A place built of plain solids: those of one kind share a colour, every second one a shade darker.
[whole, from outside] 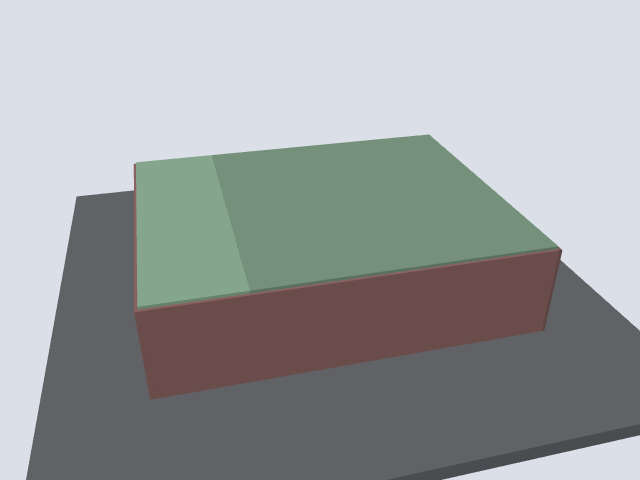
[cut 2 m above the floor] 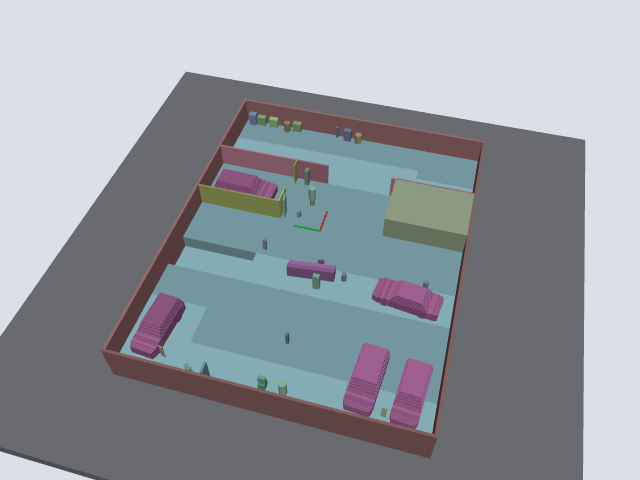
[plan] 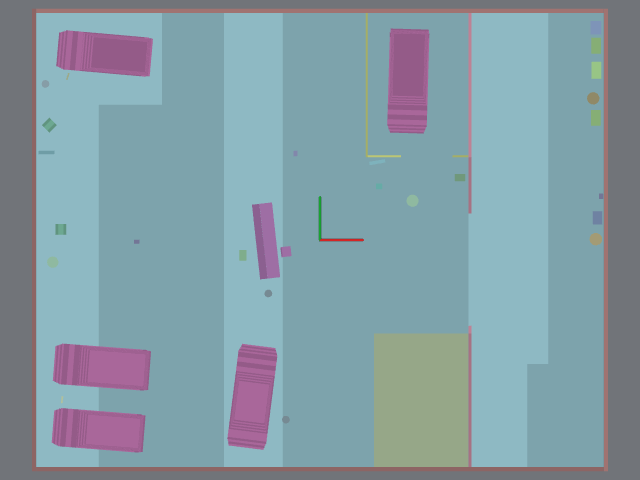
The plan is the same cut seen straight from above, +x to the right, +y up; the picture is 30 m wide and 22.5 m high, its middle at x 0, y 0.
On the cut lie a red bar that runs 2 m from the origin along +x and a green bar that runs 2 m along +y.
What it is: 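A car dealer's showroom with its handover bay and the front of its workshop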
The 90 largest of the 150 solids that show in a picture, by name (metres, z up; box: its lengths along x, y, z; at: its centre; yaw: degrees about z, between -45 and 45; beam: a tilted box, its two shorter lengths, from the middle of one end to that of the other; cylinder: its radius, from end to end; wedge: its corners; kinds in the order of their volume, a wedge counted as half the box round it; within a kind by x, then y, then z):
{
 "floor_1": {"box": [2.94, 21.28, 1.2], "at": [-11.84, 0.0, 0.55]},
 "floor_2": {"box": [2.98, 11.03, 1.2], "at": [-8.89, -5.12, 0.55]},
 "floor_3": {"box": [2.98, 5.96, 1.2], "at": [-8.89, 3.36, 0.55]},
 "floor_4": {"box": [2.98, 4.31, 1.2], "at": [-8.89, 8.49, 0.55]},
 "floor_5": {"box": [2.92, 21.28, 1.2], "at": [-5.95, 0.0, 0.55]},
 "floor_6": {"box": [2.77, 15.23, 1.2], "at": [-3.12, -3.02, 0.55]},
 "floor_7": {"box": [2.77, 6.07, 0.09], "at": [-3.12, 7.62, -0.01]},
 "floor_8": {"box": [8.7, 21.28, 1.2], "at": [2.61, 0.0, 0.55]},
 "floor_9": {"box": [2.77, 21.28, 1.05], "at": [8.33, 0.0, 0.47]},
 "floor_10": {"box": [1.01, 4.84, 1.05], "at": [10.21, -8.22, 0.47]},
 "floor_11": {"box": [1.01, 4.9, 1.05], "at": [10.21, -3.36, 0.47]},
 "floor_12": {"box": [1.01, 11.56, 1.05], "at": [10.21, 4.86, 0.47]},
 "floor_13": {"box": [2.61, 21.28, 1.05], "at": [12.0, 0.0, 0.47]},
 "roof_1": {"box": [20.26, 21.28, 0.2], "at": [-3.17, 0.0, 6.7]},
 "roof_2": {"box": [6.35, 21.28, 1.44], "at": [10.13, 0.0, 6.09]},
 "wall_1": {"box": [0.2, 21.68, 6.65], "at": [-13.41, 0.0, 3.28]},
 "wall_2": {"box": [26.61, 0.2, 6.65], "at": [0.0, -10.74, 3.28]},
 "wall_3": {"box": [26.61, 0.2, 6.65], "at": [0.0, 10.74, 3.28]},
 "wall_4": {"box": [0.2, 21.68, 6.65], "at": [13.41, 0.0, 3.28]},
 "block_1": {"box": [4.43, 6.26, 3.07], "at": [4.74, -7.51, 2.69]},
 "car_1": {"box": [0.26, 1.8, 0.68], "at": [-11.99, -8.79, 1.65], "yaw": -4.5},
 "car_2": {"box": [0.27, 1.92, 0.81], "at": [-11.94, -5.82, 1.75], "yaw": -4.3},
 "car_3": {"box": [0.26, 1.84, 0.79], "at": [-11.78, 8.89, 1.75], "yaw": -5.0},
 "car_4": {"box": [0.26, 1.8, 0.72], "at": [-11.74, -8.81, 1.67], "yaw": -4.5},
 "car_5": {"box": [0.27, 1.92, 0.84], "at": [-11.68, -5.84, 1.77], "yaw": -4.3},
 "car_6": {"box": [0.26, 1.84, 0.83], "at": [-11.53, 8.87, 1.76], "yaw": -5.0},
 "car_7": {"box": [0.26, 1.8, 0.76], "at": [-11.49, -8.83, 1.69], "yaw": -4.5},
 "car_8": {"box": [0.27, 1.92, 0.88], "at": [-11.43, -5.86, 1.79], "yaw": -4.3},
 "car_9": {"box": [0.26, 1.84, 0.86], "at": [-11.28, 8.85, 1.78], "yaw": -5.0},
 "car_10": {"box": [2.74, 1.8, 0.76], "at": [-10.0, -8.95, 1.69], "yaw": -4.5},
 "car_11": {"box": [3.06, 1.69, 0.08], "at": [-9.84, -8.96, 2.1], "yaw": -4.5},
 "car_12": {"box": [2.93, 1.92, 0.88], "at": [-9.84, -5.98, 1.79], "yaw": -4.3},
 "car_13": {"box": [2.97, 1.65, 0.08], "at": [-9.82, -8.96, 2.17], "yaw": -4.5},
 "car_14": {"box": [2.89, 1.61, 0.08], "at": [-9.8, -8.96, 2.24], "yaw": -4.5},
 "car_15": {"box": [2.81, 1.57, 0.08], "at": [-9.78, -8.97, 2.31], "yaw": -4.5},
 "car_16": {"box": [2.72, 1.52, 0.08], "at": [-9.76, -8.97, 2.38], "yaw": -4.5},
 "car_17": {"box": [2.64, 1.48, 0.08], "at": [-9.74, -8.97, 2.45], "yaw": -4.5},
 "car_18": {"box": [2.88, 1.84, 0.86], "at": [-9.73, 8.71, 1.78], "yaw": -5.0},
 "car_19": {"box": [2.56, 1.44, 0.08], "at": [-9.72, -8.97, 2.52], "yaw": -4.5},
 "car_20": {"box": [3.25, 1.81, 0.08], "at": [-9.68, -6.0, 2.26], "yaw": -4.3},
 "car_21": {"box": [3.16, 1.77, 0.08], "at": [-9.66, -6.0, 2.33], "yaw": -4.3},
 "car_22": {"box": [3.07, 1.72, 0.08], "at": [-9.64, -6.0, 2.41], "yaw": -4.3},
 "car_23": {"box": [2.99, 1.68, 0.08], "at": [-9.62, -6.0, 2.48], "yaw": -4.3},
 "car_24": {"box": [2.9, 1.64, 0.08], "at": [-9.6, -6.0, 2.55], "yaw": -4.3},
 "car_25": {"box": [2.81, 1.6, 0.08], "at": [-9.57, -6.0, 2.63], "yaw": -4.3},
 "car_26": {"box": [3.19, 1.74, 0.09], "at": [-9.56, 8.7, 2.25], "yaw": -5.0},
 "car_27": {"box": [2.73, 1.55, 0.08], "at": [-9.55, -6.0, 2.7], "yaw": -4.3},
 "car_28": {"box": [3.1, 1.69, 0.09], "at": [-9.54, 8.7, 2.33], "yaw": -5.0},
 "car_29": {"box": [2.64, 1.51, 0.08], "at": [-9.53, -6.01, 2.77], "yaw": -4.3},
 "car_30": {"box": [3.0, 1.65, 0.09], "at": [-9.52, 8.7, 2.41], "yaw": -5.0},
 "car_31": {"box": [2.91, 1.61, 0.09], "at": [-9.5, 8.69, 2.49], "yaw": -5.0},
 "car_32": {"box": [2.82, 1.57, 0.09], "at": [-9.47, 8.69, 2.56], "yaw": -5.0},
 "car_33": {"box": [2.73, 1.52, 0.09], "at": [-9.45, 8.69, 2.64], "yaw": -5.0},
 "car_34": {"box": [2.63, 1.48, 0.09], "at": [-9.43, 8.69, 2.72], "yaw": -5.0},
 "car_35": {"box": [2.54, 1.44, 0.09], "at": [-9.41, 8.69, 2.8], "yaw": -5.0},
 "car_36": {"box": [1.84, 0.38, 0.72], "at": [-3.4, -9.16, 1.67], "yaw": -7.3},
 "car_37": {"box": [1.84, 2.75, 0.72], "at": [-3.2, -7.61, 1.67], "yaw": -7.3},
 "car_38": {"box": [1.73, 2.73, 0.08], "at": [-3.2, -7.61, 2.06], "yaw": -7.3},
 "car_39": {"box": [1.69, 2.61, 0.08], "at": [-3.2, -7.61, 2.13], "yaw": -7.3},
 "car_40": {"box": [1.65, 2.48, 0.08], "at": [-3.2, -7.61, 2.21], "yaw": -7.3},
 "car_41": {"box": [1.6, 2.35, 0.08], "at": [-3.2, -7.61, 2.28], "yaw": -7.3},
 "car_42": {"box": [1.84, 0.24, 0.72], "at": [-3.01, -6.14, 1.67], "yaw": -7.3},
 "car_43": {"box": [1.84, 0.24, 0.69], "at": [-2.99, -5.92, 1.66], "yaw": -7.3},
 "car_44": {"box": [1.84, 0.24, 0.66], "at": [-2.96, -5.69, 1.64], "yaw": -7.3},
 "car_45": {"box": [1.86, 0.24, 0.68], "at": [4.08, 5.52, 1.66], "yaw": -1.6},
 "car_46": {"box": [1.86, 0.24, 0.71], "at": [4.09, 5.75, 1.67], "yaw": -1.6},
 "car_47": {"box": [1.86, 0.24, 0.74], "at": [4.1, 5.98, 1.69], "yaw": -1.6},
 "car_48": {"box": [1.86, 0.24, 0.77], "at": [4.1, 6.21, 1.7], "yaw": -1.6},
 "car_49": {"box": [1.86, 3.18, 0.77], "at": [4.15, 7.91, 1.7], "yaw": -1.6},
 "car_50": {"box": [1.75, 3.48, 0.07], "at": [4.16, 8.07, 2.12], "yaw": -1.6},
 "car_51": {"box": [1.71, 3.4, 0.07], "at": [4.16, 8.09, 2.18], "yaw": -1.6},
 "car_52": {"box": [1.67, 3.32, 0.07], "at": [4.16, 8.11, 2.25], "yaw": -1.6},
 "car_53": {"box": [1.62, 3.24, 0.08], "at": [4.16, 8.13, 2.32], "yaw": -1.6},
 "car_54": {"box": [1.58, 3.17, 0.07], "at": [4.16, 8.15, 2.38], "yaw": -1.6},
 "car_55": {"box": [1.54, 3.09, 0.08], "at": [4.16, 8.17, 2.45], "yaw": -1.6},
 "car_56": {"box": [1.5, 3.01, 0.07], "at": [4.16, 8.19, 2.52], "yaw": -1.6},
 "car_57": {"box": [1.45, 2.93, 0.07], "at": [4.16, 8.2, 2.59], "yaw": -1.6},
 "part_1": {"box": [0.14, 6.26, 4.37], "at": [7.03, -7.51, 3.18]},
 "part_2": {"box": [0.14, 2.64, 4.37], "at": [7.03, 2.56, 3.18]},
 "part_3": {"box": [0.14, 6.76, 4.37], "at": [7.03, 7.26, 3.18]},
 "counter_1": {"box": [0.35, 3.53, 1.1], "at": [-2.83, -0.08, 1.7], "yaw": 6.3},
 "counter_2": {"box": [0.6, 3.53, 0.74], "at": [-2.35, -0.02, 1.52], "yaw": 6.3},
 "screen_1": {"box": [0.1, 6.76, 2.62], "at": [2.19, 7.26, 2.46]},
 "screen_2": {"box": [1.56, 0.1, 2.62], "at": [3.02, 3.93, 2.46]},
 "trolley_1": {"box": [0.46, 0.75, 0.83], "at": [12.93, 5.72, 1.53]},
 "trolley_2": {"box": [0.47, 0.8, 0.83], "at": [12.95, 7.96, 1.53]},
 "trolley_3": {"box": [0.47, 0.75, 0.83], "at": [12.95, 9.1, 1.53]},
 "pulpit_1": {"box": [0.51, 0.64, 1.12], "at": [12.93, 9.95, 1.56]},
 "pulpit_2": {"box": [0.45, 0.63, 1.12], "at": [13.01, 1.04, 1.56]},
 "tub_1": {"cylinder": 0.28, "from": [4.34, 1.84, 1.85], "to": [4.34, 1.84, 3.03]}
}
